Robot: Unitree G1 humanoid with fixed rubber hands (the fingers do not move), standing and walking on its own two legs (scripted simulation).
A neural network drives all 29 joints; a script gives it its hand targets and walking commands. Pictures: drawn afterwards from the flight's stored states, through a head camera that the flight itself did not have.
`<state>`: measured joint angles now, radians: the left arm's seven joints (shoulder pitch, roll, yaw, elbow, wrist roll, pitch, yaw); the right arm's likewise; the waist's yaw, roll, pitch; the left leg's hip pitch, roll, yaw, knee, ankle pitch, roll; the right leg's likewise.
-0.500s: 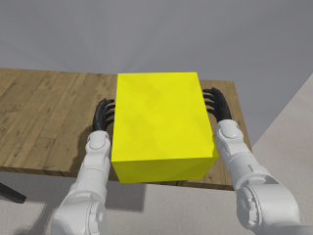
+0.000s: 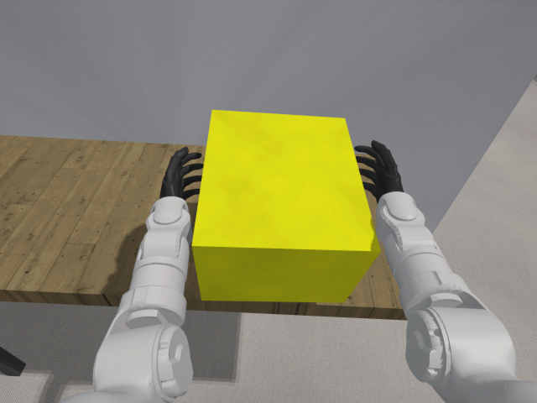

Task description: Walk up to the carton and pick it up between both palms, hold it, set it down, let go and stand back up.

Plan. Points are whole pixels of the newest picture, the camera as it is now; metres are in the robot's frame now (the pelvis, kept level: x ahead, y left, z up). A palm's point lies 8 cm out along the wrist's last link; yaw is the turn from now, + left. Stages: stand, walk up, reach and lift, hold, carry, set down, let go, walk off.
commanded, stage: reach and lift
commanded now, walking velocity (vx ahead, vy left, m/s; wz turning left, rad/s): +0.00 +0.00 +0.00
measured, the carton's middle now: (277, 204) +0.42 +0.03 +0.07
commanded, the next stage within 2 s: hold in 1.52 s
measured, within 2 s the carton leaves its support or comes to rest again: neither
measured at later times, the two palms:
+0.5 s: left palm (176, 188) +0.38 +0.18 +0.13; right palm (398, 187) +0.39 -0.15 +0.15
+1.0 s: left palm (174, 177) +0.37 +0.18 +0.16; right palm (407, 180) +0.38 -0.15 +0.17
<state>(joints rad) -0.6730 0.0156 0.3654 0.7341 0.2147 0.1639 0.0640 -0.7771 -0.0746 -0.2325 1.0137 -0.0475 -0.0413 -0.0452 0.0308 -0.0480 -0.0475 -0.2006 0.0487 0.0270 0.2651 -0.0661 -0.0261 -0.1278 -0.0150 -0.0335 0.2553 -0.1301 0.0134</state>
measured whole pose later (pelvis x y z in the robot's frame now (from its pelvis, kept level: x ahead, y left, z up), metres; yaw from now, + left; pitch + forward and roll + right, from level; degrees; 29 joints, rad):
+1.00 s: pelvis +0.01 +0.00 +0.00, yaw +2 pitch -5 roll +0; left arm -0.54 0.04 0.31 0.23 0.21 0.56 -0.01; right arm -0.67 -0.09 -0.02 0.58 0.18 0.28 -0.14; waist -0.08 -0.04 0.00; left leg -0.10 0.04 0.00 0.29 -0.10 -0.03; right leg -0.01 -0.02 -0.06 0.27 -0.17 0.01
